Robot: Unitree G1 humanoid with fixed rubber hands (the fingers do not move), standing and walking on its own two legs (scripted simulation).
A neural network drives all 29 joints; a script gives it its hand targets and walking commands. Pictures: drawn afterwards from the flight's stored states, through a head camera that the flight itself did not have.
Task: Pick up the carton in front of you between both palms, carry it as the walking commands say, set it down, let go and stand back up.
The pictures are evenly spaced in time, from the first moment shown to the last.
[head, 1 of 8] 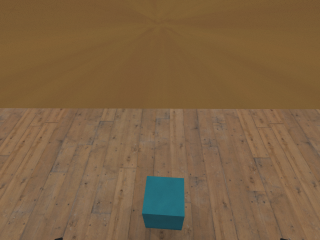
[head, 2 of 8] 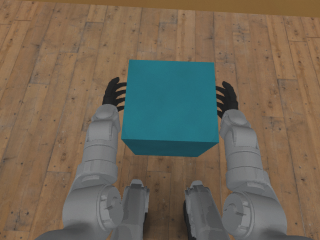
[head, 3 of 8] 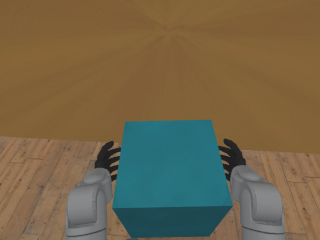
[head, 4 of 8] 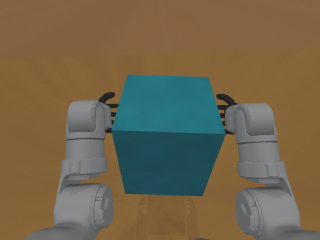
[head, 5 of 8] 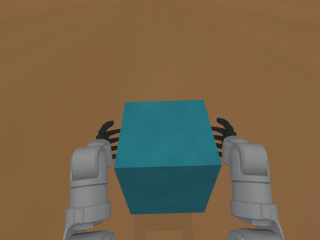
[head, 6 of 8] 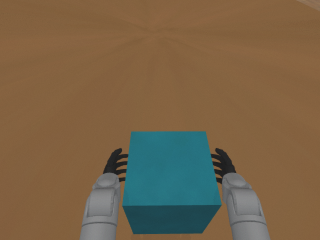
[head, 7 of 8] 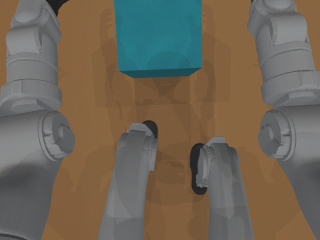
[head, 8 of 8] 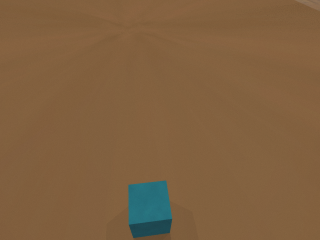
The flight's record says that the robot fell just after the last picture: no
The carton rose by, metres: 1.20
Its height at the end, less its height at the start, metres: +0.46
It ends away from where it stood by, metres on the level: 6.13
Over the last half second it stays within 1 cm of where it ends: yes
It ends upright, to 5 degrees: yes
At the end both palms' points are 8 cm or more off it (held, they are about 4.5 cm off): yes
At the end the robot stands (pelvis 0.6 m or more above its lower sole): yes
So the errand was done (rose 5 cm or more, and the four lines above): yes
